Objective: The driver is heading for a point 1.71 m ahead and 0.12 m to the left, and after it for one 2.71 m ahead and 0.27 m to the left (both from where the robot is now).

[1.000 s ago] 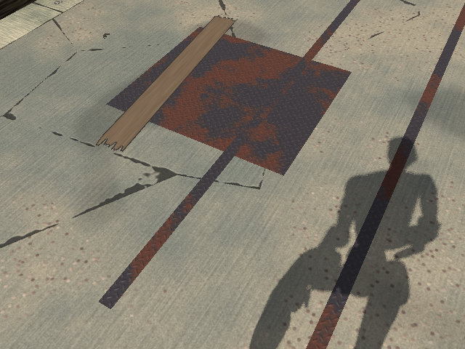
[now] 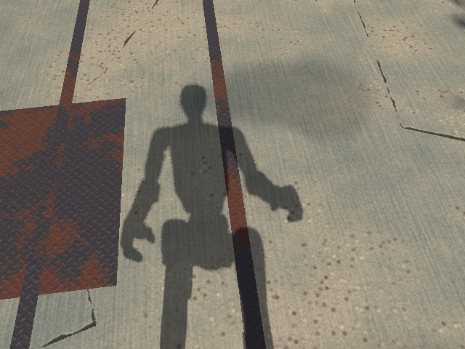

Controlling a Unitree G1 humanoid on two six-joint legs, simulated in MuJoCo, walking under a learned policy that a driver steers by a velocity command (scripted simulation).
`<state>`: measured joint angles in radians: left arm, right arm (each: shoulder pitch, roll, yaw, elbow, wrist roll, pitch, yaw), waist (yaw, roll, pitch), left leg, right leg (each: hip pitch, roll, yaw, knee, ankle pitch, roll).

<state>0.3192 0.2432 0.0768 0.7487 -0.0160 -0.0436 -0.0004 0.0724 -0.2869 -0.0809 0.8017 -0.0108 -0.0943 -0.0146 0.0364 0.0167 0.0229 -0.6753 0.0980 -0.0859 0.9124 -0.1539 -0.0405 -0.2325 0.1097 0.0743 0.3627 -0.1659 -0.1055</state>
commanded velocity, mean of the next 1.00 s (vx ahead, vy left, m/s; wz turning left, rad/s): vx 0.50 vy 0.00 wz -0.27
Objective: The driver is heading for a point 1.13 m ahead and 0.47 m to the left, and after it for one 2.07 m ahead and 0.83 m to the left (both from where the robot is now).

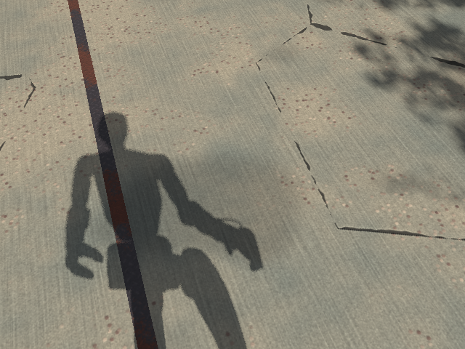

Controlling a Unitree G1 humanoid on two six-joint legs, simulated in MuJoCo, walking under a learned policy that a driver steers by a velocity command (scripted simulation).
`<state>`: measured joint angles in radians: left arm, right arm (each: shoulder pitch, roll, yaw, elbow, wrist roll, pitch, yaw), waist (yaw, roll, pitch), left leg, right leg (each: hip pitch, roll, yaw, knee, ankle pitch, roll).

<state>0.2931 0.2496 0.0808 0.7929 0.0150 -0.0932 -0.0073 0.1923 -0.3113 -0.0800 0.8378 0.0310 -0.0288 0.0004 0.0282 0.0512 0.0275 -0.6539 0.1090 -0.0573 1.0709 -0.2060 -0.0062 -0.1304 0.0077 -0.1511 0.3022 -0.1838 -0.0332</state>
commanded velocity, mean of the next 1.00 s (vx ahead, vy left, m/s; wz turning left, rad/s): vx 0.45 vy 0.00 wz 0.56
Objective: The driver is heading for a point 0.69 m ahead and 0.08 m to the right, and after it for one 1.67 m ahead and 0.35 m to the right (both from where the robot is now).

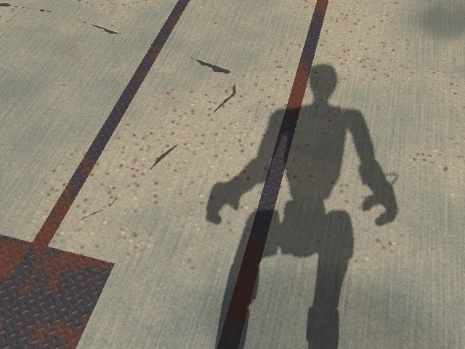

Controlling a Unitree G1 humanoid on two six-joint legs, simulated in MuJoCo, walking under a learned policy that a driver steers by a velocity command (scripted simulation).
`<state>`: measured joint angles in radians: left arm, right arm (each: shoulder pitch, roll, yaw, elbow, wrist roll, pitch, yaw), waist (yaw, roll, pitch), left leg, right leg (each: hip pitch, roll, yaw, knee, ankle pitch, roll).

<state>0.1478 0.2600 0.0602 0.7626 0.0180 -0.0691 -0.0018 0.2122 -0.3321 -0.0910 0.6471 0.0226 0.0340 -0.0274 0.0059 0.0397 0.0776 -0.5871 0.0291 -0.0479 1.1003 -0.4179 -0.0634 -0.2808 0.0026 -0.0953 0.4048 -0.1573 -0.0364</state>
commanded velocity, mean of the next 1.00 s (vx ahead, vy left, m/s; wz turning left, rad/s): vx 0.05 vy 0.00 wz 0.14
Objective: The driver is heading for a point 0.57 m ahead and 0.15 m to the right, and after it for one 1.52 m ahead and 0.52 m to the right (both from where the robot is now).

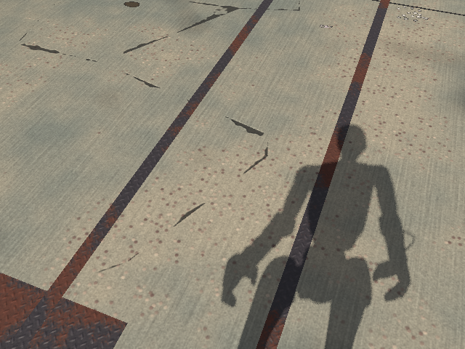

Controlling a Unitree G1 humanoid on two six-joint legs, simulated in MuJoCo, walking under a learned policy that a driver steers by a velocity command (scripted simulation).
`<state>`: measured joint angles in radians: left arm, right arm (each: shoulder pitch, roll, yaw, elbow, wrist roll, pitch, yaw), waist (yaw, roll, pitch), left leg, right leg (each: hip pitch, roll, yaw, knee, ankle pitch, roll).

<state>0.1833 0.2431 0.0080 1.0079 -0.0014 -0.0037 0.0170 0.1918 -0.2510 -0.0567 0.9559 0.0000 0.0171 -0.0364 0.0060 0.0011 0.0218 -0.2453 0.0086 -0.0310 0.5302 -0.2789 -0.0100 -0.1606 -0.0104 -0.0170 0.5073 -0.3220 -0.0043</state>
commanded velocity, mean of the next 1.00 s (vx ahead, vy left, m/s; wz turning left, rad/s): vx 0.11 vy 0.00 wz -0.22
